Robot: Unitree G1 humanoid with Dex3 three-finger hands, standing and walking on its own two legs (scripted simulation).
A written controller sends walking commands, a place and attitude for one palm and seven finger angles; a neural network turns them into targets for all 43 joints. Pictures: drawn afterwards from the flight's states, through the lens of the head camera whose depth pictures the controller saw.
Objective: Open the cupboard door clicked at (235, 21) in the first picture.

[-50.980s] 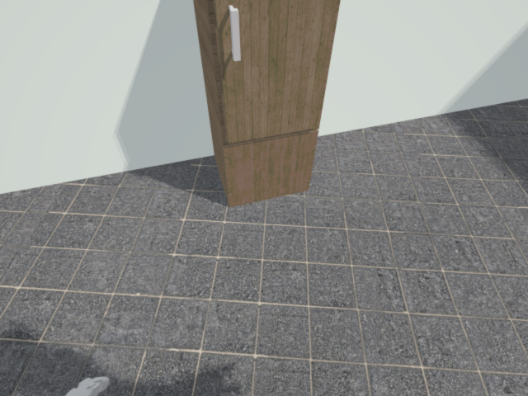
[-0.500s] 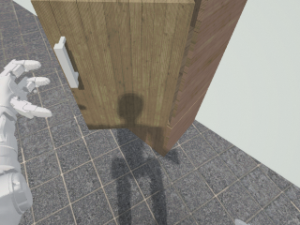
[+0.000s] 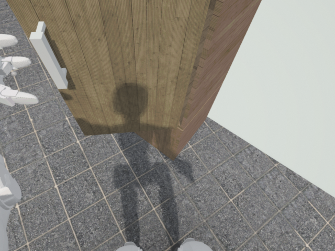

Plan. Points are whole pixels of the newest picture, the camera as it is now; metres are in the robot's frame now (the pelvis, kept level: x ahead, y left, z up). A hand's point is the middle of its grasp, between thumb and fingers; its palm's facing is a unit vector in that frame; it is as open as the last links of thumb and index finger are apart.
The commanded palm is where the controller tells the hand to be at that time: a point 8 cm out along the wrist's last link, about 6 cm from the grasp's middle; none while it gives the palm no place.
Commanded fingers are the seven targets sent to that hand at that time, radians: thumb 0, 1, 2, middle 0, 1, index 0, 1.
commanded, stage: move the hooked fingers beside the handle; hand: left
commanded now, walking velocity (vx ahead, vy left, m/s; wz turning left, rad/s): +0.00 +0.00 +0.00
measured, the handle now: (52, 57) +0.53 +0.24 +0.11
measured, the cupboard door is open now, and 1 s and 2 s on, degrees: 45 45 43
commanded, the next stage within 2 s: slide the fingers in behind the handle in 0.86 s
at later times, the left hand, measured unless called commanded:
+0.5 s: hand (16, 75) +0.47 +0.30 +0.12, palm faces +0.06 -1.00 +0.01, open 14.0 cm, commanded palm +0.44 +0.35 +0.11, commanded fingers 0.00 -0.50 0.30 -0.30 -1.20 -0.30 -1.20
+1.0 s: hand (17, 74) +0.48 +0.30 +0.11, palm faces +0.06 -1.00 +0.02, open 14.0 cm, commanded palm +0.46 +0.35 +0.11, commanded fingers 0.00 -0.50 0.30 -0.30 -1.20 -0.30 -1.20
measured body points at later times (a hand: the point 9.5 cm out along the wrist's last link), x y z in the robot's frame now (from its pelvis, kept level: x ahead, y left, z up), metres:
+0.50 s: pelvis +0.01 -0.01 +0.00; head +0.11 +0.02 +0.44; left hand +0.46 +0.35 +0.12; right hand +0.02 -0.28 -0.10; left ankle -0.01 +0.07 -0.71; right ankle +0.00 -0.12 -0.71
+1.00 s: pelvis +0.00 +0.00 -0.01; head +0.12 +0.03 +0.43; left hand +0.47 +0.36 +0.11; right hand +0.01 -0.28 -0.10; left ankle -0.01 +0.07 -0.71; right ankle +0.00 -0.12 -0.71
